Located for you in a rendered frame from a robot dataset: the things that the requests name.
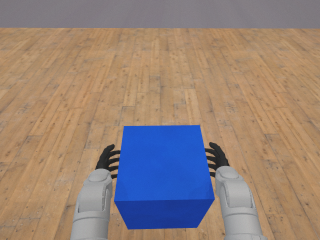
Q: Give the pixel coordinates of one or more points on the carton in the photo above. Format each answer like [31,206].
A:
[163,179]

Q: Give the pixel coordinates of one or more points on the right robot forearm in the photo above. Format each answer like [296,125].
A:
[238,208]

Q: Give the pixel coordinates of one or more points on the left robot hand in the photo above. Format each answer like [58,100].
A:
[104,160]

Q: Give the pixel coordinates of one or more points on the right robot hand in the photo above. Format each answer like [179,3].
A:
[219,159]

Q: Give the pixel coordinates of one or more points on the left robot forearm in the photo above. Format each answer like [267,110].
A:
[92,210]

